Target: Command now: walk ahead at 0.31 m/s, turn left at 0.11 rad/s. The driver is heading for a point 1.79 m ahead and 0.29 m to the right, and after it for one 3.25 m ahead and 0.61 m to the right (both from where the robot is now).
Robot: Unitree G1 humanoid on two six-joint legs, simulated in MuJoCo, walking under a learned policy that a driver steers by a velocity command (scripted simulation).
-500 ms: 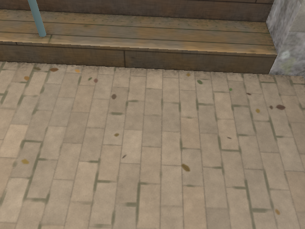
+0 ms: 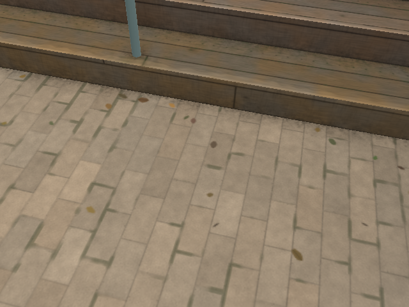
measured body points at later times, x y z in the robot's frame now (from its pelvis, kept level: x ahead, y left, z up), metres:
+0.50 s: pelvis +0.21 -0.05 -0.01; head +0.25 -0.06 +0.44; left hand +0.40 +0.21 -0.10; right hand +0.23 -0.33 -0.14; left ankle +0.04 +0.10 -0.65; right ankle +0.29 -0.14 -0.73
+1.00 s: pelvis +0.50 -0.01 -0.01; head +0.54 +0.00 +0.43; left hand +0.50 +0.28 -0.15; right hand +0.72 -0.25 -0.09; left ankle +0.61 +0.09 -0.73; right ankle +0.31 -0.14 -0.69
